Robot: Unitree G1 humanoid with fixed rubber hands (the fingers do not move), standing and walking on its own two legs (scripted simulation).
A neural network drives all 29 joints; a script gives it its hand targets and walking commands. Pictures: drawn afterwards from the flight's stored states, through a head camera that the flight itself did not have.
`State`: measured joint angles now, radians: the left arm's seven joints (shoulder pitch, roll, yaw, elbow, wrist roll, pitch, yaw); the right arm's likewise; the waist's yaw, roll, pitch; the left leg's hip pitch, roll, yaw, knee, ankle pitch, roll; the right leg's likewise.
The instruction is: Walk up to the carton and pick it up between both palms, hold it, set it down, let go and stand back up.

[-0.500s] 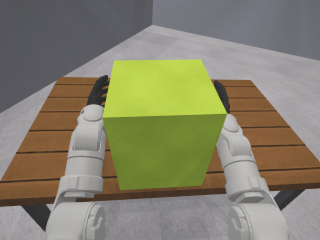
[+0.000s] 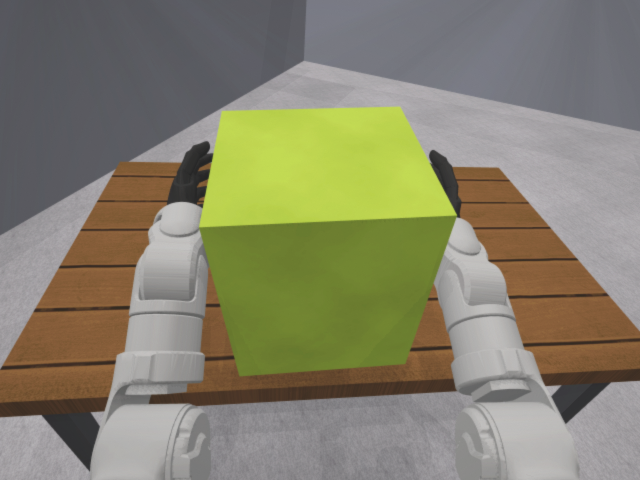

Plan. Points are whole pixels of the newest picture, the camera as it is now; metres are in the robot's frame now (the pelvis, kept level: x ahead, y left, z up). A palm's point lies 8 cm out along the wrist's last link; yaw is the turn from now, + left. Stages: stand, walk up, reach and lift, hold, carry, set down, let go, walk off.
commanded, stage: hold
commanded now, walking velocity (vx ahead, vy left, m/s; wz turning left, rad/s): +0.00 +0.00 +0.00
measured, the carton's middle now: (318, 244) +0.36 +0.00 +0.17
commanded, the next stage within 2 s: none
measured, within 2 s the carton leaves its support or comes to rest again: neither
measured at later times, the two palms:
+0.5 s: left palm (178, 205) +0.36 +0.16 +0.22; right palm (442, 208) +0.37 -0.14 +0.22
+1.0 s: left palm (177, 205) +0.36 +0.16 +0.22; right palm (442, 207) +0.37 -0.14 +0.22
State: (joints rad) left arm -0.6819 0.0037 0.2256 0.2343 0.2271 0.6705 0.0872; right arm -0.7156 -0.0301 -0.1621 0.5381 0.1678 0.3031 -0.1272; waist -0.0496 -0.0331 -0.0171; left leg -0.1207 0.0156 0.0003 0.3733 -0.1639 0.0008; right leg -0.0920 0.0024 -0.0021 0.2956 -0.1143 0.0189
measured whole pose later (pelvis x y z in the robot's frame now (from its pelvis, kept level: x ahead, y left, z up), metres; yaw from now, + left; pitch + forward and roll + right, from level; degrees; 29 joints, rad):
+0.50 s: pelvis +0.00 +0.00 +0.00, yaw +0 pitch -6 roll -1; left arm -0.68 0.00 0.24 0.18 0.23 0.75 0.07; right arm -0.74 -0.03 -0.16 0.49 0.19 0.41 -0.15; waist -0.05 -0.04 -0.03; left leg -0.11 0.02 0.00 0.37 -0.16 0.00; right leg -0.08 0.00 0.00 0.30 -0.11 0.02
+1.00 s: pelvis +0.00 +0.00 +0.00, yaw +0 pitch -6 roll -1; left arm -0.68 0.00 0.25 0.18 0.23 0.76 0.06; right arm -0.74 -0.03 -0.16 0.49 0.19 0.43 -0.15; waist -0.05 -0.03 -0.03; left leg -0.11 0.02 0.00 0.37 -0.16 0.00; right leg -0.08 0.00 0.00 0.30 -0.11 0.02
